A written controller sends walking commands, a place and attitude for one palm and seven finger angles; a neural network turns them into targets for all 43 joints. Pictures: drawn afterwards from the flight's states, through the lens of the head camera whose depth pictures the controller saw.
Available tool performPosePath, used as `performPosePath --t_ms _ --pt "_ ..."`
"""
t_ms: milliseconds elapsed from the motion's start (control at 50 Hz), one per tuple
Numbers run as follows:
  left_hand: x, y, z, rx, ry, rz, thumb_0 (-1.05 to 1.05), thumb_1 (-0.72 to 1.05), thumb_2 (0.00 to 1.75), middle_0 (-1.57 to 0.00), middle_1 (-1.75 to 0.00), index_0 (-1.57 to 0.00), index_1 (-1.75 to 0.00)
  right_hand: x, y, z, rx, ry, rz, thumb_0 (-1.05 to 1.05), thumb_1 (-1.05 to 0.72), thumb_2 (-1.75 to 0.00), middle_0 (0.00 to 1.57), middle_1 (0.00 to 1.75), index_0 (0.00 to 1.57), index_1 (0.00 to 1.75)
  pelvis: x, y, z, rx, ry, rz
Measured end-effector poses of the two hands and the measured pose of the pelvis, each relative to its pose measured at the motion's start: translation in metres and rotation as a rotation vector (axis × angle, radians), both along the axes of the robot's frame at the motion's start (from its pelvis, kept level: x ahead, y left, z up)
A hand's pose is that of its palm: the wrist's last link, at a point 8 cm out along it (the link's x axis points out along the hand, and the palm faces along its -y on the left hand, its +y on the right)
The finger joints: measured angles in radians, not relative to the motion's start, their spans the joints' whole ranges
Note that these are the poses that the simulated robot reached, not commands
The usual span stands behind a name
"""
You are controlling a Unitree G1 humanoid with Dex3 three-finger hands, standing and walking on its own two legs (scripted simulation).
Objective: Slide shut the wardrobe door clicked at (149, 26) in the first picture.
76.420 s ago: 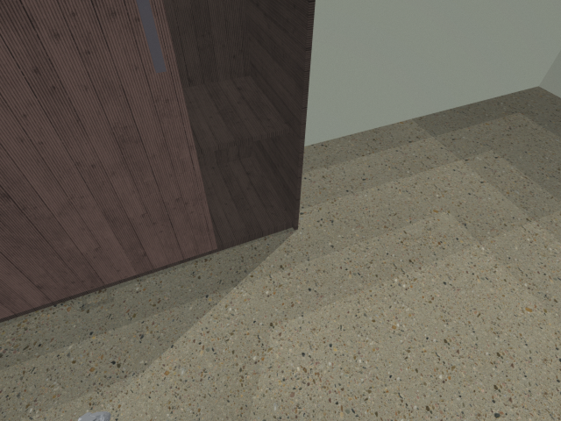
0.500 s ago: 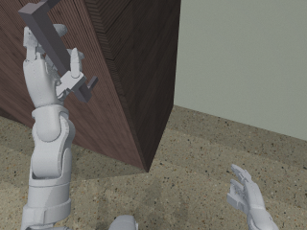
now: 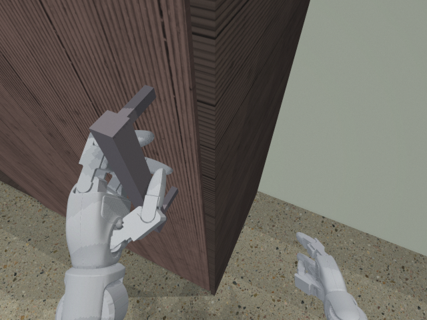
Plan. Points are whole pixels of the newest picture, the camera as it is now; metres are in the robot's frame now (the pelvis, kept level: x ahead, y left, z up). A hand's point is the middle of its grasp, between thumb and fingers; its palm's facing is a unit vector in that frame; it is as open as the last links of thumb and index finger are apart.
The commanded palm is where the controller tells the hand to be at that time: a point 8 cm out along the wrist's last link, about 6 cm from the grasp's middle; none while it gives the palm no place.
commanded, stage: step sideways, sliding the door along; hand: left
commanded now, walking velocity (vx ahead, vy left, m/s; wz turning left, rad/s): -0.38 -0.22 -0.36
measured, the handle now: (151, 172) +0.25 +0.13 +0.21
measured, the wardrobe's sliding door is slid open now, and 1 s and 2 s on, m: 0.00 0.00 0.00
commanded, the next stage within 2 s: none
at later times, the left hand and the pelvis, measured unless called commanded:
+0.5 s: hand (141, 194) +0.22 +0.13 +0.21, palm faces -0.01 -0.99 -0.10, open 6.4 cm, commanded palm +0.19 +0.14 +0.21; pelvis +0.07 +0.03 -0.01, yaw +2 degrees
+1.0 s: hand (154, 200) +0.22 +0.12 +0.21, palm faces +0.02 -1.00 -0.02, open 5.9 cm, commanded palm +0.18 +0.11 +0.21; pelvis +0.01 +0.01 -0.01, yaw -8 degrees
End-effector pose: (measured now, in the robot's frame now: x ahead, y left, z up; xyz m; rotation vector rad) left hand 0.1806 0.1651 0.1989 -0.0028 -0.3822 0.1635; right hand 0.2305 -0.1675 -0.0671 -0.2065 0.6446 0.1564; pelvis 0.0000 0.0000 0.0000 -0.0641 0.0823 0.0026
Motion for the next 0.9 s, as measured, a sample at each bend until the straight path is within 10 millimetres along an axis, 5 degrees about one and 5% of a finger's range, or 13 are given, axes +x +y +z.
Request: performPosePath --t_ms 140,260,360,440,620,800,900 --pt "0.014 0.005 0.006 0.070 0.005 -0.108 -0.03 0.65 0.80 -0.45 -1.40 -0.33 -1.32 0.046 0.008 0.024 -0.022 -0.043 0.053 0.02 -0.91 -0.90 0.20 0.30 0.20 0.30 0.043 0.005 0.009 -0.022 -0.021 0.059" --pt "0.017 0.007 0.004 0.086 -0.096 -0.115 -0.07 0.60 0.86 -0.48 -1.43 -0.39 -1.38 0.102 0.022 0.017 -0.069 -0.136 0.165 0.02 -0.91 -0.90 0.20 0.30 0.20 0.30 0.083 0.007 -0.014 -0.013 -0.051 0.116" --pt "0.020 0.011 0.003 0.085 -0.126 -0.160 -0.10 0.57 0.88 -0.47 -1.43 -0.39 -1.38 0.130 0.037 0.025 -0.121 -0.177 0.172 0.02 -0.91 -0.90 0.20 0.30 0.20 0.30 0.075 0.017 -0.020 -0.019 0.004 0.096" --pt "0.022 0.019 0.003 0.129 -0.131 -0.176 -0.12 0.55 0.89 -0.48 -1.42 -0.36 -1.36 0.123 0.048 0.031 -0.082 -0.157 0.133 0.02 -0.91 -0.90 0.20 0.30 0.20 0.30 0.072 0.025 -0.018 -0.022 -0.005 0.051" --pt "0.021 0.025 0.005 0.121 -0.111 -0.149 -0.05 0.59 0.90 -0.48 -1.41 -0.34 -1.39 0.065 0.064 0.021 -0.002 -0.041 0.200 0.02 -0.91 -0.90 0.20 0.30 0.20 0.30 0.066 0.018 -0.008 -0.046 -0.097 0.094" --pt "0.018 0.012 0.001 0.155 -0.176 -0.055 -0.17 0.60 0.90 -0.51 -1.43 -0.28 -1.28 0.060 0.041 -0.023 0.004 0.020 0.206 0.02 -0.90 -0.90 0.21 0.30 0.20 0.30 0.049 -0.002 -0.036 -0.021 -0.075 0.111" --pt "0.015 0.004 0.001 0.048 -0.127 -0.076 -0.12 0.61 0.89 -0.50 -1.42 -0.33 -1.26 0.050 0.018 -0.004 -0.039 -0.008 0.099 0.02 -0.91 -0.90 0.21 0.30 0.20 0.30 0.030 0.004 -0.020 0.012 -0.066 -0.041"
